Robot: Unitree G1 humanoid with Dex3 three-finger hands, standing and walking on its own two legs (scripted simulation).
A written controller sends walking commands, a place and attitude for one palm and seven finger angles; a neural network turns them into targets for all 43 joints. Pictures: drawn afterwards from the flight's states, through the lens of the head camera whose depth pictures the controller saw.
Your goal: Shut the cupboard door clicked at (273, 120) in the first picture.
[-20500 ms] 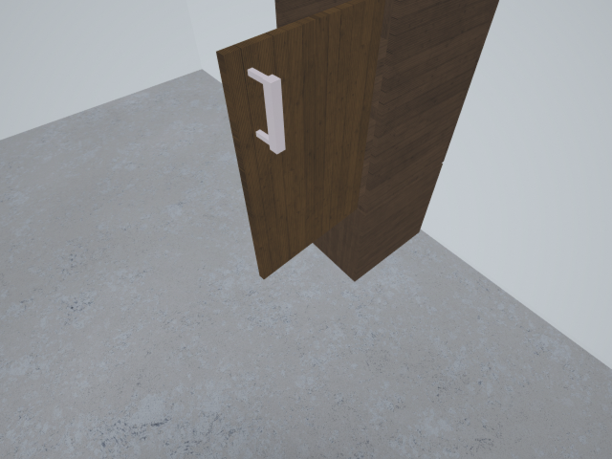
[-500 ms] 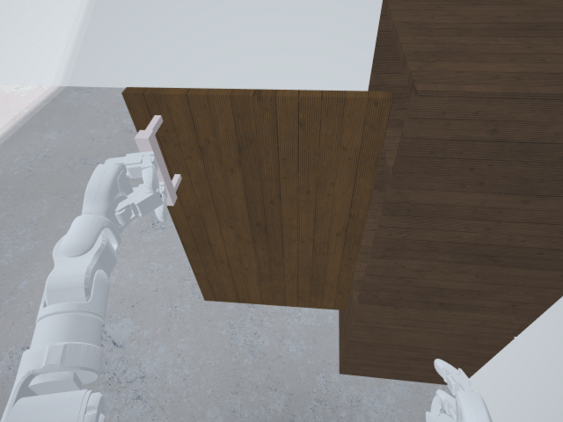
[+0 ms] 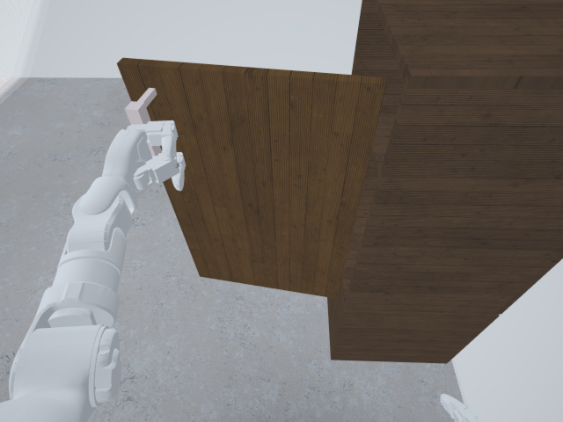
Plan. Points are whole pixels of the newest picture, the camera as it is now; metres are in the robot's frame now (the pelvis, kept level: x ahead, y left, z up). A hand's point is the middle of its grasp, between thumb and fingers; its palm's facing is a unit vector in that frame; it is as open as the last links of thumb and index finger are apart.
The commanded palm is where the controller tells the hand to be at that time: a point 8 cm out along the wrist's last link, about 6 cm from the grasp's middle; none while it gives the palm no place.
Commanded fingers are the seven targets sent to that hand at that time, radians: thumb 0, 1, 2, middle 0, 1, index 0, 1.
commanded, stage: push the door shut along its arc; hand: left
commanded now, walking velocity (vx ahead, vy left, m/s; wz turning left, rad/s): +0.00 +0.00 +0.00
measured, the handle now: (155, 135) +0.50 +0.20 +0.16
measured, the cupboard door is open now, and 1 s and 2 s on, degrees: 81 69 62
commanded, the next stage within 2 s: pull the fist back off the door in 1.04 s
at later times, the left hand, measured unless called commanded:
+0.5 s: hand (210, 139) +0.47 +0.11 +0.17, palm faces -0.30 -0.95 -0.03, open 3.1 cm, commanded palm +0.48 +0.16 +0.16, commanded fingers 0.00 0.90 0.90 -1.30 -1.50 -1.30 -1.50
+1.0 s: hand (229, 123) +0.51 +0.08 +0.17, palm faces -0.38 -0.92 -0.03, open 3.3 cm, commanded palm +0.53 +0.12 +0.16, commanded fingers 0.00 0.90 0.90 -1.30 -1.50 -1.30 -1.50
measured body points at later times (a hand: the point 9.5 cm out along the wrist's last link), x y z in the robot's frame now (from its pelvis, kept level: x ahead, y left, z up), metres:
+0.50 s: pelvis -0.01 +0.00 -0.01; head +0.05 -0.01 +0.44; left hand +0.49 +0.16 +0.17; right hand +0.03 -0.28 -0.12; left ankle +0.01 +0.11 -0.73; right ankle -0.04 -0.12 -0.73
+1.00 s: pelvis -0.01 -0.01 -0.01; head +0.08 -0.01 +0.43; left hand +0.53 +0.14 +0.17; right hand -0.02 -0.30 -0.13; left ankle +0.01 +0.11 -0.73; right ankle -0.04 -0.12 -0.73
